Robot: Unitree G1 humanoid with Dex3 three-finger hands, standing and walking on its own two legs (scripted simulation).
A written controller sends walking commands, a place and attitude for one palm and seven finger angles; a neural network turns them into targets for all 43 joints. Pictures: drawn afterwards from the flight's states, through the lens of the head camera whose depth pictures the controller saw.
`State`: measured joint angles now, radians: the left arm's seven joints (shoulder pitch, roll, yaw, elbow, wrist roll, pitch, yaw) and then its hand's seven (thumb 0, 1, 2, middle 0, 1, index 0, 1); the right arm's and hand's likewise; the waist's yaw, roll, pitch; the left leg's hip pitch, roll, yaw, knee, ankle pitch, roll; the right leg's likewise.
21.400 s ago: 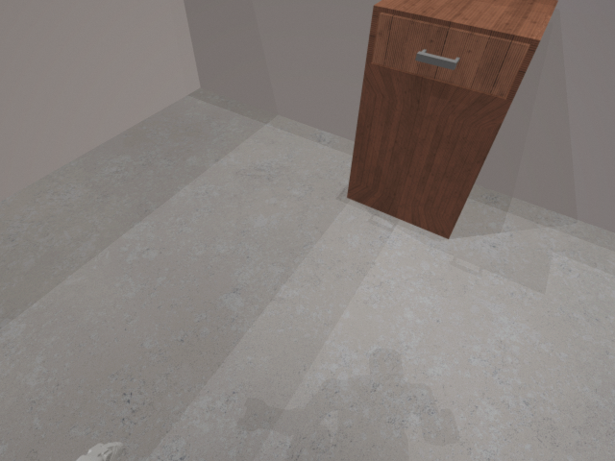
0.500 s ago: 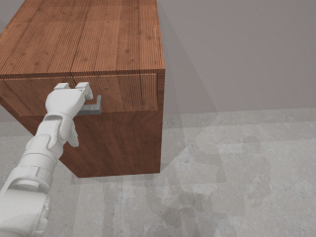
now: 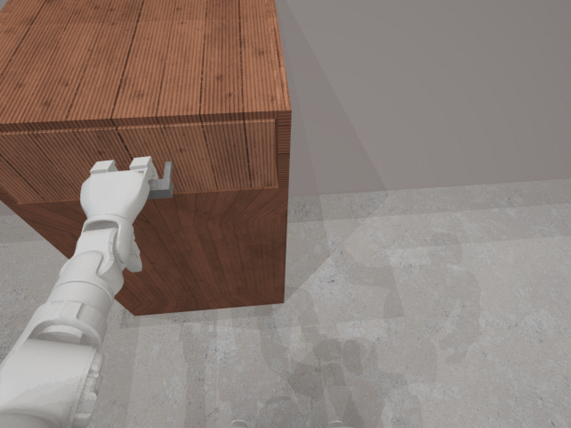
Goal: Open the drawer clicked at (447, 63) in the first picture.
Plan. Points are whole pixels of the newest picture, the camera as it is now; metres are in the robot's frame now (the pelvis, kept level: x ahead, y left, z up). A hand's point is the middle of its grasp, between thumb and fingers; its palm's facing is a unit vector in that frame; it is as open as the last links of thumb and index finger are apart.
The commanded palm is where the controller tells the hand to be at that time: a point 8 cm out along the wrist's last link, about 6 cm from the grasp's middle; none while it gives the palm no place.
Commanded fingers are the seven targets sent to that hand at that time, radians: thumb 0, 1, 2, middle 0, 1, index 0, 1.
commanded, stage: lower the fingers behind the handle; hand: left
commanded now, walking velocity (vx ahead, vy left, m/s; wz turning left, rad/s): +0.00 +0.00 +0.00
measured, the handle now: (132, 180) +0.49 +0.25 +0.02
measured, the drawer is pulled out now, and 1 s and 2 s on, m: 0.00 0.00 0.08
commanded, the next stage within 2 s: close the thumb around the handle in 0.46 s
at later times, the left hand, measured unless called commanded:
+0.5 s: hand (130, 218) +0.43 +0.25 +0.00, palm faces -0.06 -0.02 -1.00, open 13.9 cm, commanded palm +0.40 +0.25 +0.06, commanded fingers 0.00 -0.50 0.30 -0.30 -1.20 -0.30 -1.20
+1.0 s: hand (129, 216) +0.43 +0.25 +0.00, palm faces -0.05 -0.02 -1.00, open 8.7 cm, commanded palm +0.41 +0.24 +0.06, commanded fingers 0.00 0.79 0.85 -0.39 -1.34 -0.39 -1.34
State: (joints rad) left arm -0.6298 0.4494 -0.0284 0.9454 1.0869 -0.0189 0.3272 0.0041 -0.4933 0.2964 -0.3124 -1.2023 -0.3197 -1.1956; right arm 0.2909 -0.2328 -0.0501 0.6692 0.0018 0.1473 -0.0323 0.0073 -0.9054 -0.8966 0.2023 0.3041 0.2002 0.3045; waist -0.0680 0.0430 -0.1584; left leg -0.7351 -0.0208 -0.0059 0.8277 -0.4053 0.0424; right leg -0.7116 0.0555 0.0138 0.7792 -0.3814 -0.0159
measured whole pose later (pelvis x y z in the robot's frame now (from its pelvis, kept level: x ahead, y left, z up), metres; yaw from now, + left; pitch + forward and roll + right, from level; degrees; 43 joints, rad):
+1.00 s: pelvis +0.00 +0.00 +0.00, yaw +0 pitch +19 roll -2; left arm -0.59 0.46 -0.02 0.90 1.08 -0.05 0.35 0.00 0.26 0.62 -0.34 -1.28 -0.37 -1.28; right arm 0.31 -0.24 -0.06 0.67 0.00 0.15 -0.03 0.01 -0.91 -0.90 0.20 0.30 0.20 0.30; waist -0.06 0.05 -0.17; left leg -0.76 -0.02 -0.01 0.85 -0.42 0.04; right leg -0.74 0.06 0.01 0.80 -0.40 -0.02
